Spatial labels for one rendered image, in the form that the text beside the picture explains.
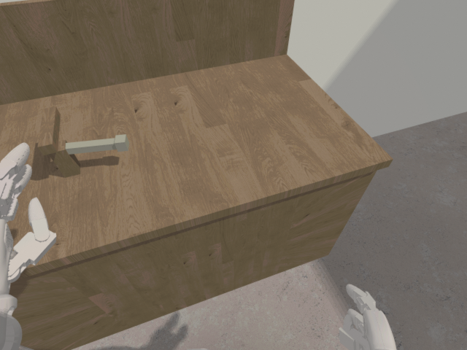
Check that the robot right hand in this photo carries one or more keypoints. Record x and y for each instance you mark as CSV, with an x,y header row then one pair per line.
x,y
373,328

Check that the tap lever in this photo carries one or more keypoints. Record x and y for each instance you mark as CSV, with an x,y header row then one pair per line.
x,y
120,143

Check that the robot left forearm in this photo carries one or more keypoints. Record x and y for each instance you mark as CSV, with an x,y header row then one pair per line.
x,y
10,329

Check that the robot left hand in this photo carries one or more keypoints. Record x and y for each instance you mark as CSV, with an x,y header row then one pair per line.
x,y
14,176

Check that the counter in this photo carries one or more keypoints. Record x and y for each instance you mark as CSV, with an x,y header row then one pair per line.
x,y
239,167

